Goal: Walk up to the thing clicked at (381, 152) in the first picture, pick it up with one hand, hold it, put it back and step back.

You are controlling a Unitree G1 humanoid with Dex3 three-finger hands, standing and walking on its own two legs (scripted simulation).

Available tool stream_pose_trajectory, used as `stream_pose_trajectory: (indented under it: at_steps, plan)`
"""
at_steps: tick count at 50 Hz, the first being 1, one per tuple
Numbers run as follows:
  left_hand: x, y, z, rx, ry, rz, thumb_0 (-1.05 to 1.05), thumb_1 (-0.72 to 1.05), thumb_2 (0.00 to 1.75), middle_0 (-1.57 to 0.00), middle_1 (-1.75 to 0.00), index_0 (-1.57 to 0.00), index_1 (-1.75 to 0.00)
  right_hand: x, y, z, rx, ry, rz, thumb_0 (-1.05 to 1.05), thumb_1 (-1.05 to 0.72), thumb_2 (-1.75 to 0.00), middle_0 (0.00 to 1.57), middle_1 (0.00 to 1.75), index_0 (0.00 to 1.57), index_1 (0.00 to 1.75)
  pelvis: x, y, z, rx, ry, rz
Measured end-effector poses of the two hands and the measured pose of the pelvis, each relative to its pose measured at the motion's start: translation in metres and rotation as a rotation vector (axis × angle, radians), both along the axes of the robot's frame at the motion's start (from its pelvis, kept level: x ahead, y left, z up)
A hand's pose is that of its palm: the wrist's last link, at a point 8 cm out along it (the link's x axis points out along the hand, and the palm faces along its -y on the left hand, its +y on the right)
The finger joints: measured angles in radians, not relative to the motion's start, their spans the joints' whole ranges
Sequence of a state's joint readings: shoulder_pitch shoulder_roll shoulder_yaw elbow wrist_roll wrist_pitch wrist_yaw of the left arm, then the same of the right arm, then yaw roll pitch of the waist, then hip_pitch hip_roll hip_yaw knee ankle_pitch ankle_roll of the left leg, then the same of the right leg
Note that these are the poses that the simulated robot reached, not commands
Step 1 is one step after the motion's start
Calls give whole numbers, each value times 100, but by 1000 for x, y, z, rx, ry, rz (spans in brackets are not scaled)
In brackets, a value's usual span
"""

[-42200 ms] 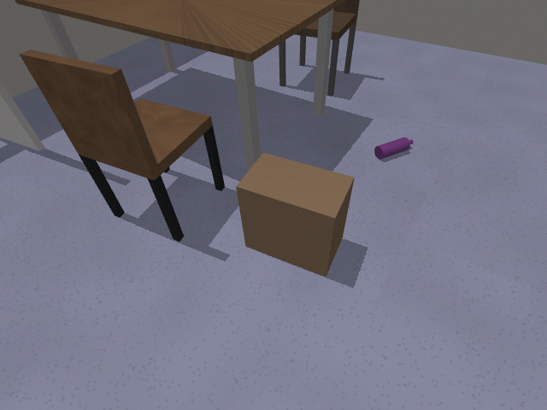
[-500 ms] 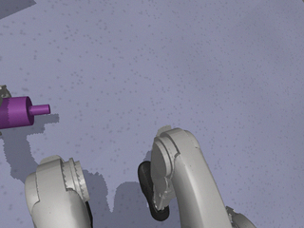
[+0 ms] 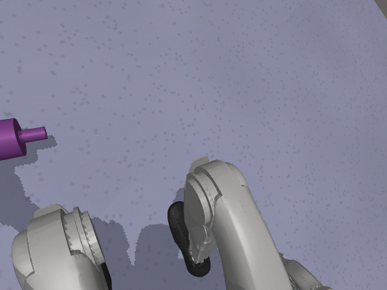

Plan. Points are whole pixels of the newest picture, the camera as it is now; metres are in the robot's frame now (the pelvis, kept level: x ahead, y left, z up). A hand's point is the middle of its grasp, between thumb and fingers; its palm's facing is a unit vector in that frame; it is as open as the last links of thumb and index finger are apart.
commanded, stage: rest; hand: left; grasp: from above
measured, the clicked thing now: out of the picture +0.45 +0.31 -0.25
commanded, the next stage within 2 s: open in 0.22 s
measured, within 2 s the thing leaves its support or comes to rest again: rests again in 1.20 s
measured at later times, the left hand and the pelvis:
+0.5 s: hand out of the picture +0.43 +0.31 -0.24, palm faces -0.49 -0.06 -0.87, open 10.7 cm; pelvis +0.00 +0.00 +0.00, yaw -1 degrees
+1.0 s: hand out of the picture +0.44 +0.32 -0.24, palm faces -0.50 -0.11 -0.86, open 13.7 cm; pelvis +0.00 +0.00 +0.01, yaw -1 degrees
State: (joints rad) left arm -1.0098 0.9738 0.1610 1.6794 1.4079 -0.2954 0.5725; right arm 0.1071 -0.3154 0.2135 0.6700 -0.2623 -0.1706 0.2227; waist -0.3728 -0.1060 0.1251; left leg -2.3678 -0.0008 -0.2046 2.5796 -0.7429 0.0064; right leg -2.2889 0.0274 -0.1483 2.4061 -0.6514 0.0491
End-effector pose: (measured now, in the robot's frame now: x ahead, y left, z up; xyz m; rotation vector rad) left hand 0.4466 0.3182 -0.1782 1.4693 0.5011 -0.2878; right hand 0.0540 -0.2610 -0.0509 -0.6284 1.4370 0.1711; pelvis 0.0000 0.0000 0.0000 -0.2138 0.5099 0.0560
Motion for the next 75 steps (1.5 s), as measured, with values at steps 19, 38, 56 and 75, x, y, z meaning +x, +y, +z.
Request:
stream_pose_trajectory:
  at_steps: [19, 38, 56, 75]
  plan:
    - [-10, 0, -2, -24, 12, -62, -1, -13, 66, -58, -71, -61, -69, -10, -1, 10, -36, 31, 19, 0, -92, -90, 20, 30, 20, 30, -4, 1, 2, -12, -29, -9]
    - [-1, -4, 0, 16, -31, -32, -1, -24, 86, -30, -87, -31, -86, 16, 4, 9, 15, -24, 86, 0, -91, -89, 20, 30, 20, 30, -1, 1, 5, -14, -6, -7]
    - [-5, 1, 0, -35, 12, -48, 0, -49, 102, -10, -101, -10, -101, -12, 4, 11, -16, 46, 22, 0, -91, -90, 20, 30, 20, 30, -4, 0, 6, -18, -26, -10]
    - [13, 7, 52, 46, -246, 39, 0, -48, 99, -9, -102, -10, -101, 6, 7, 10, 55, -49, 22, 0, -90, -89, 20, 30, 20, 30, -2, 1, 8, -9, 16, -7]
